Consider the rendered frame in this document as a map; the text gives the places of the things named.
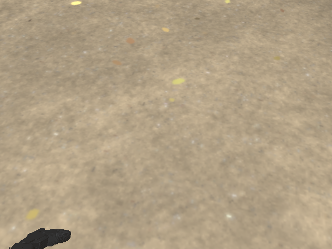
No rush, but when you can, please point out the robot left hand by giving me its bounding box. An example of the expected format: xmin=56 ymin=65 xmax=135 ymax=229
xmin=9 ymin=228 xmax=71 ymax=249

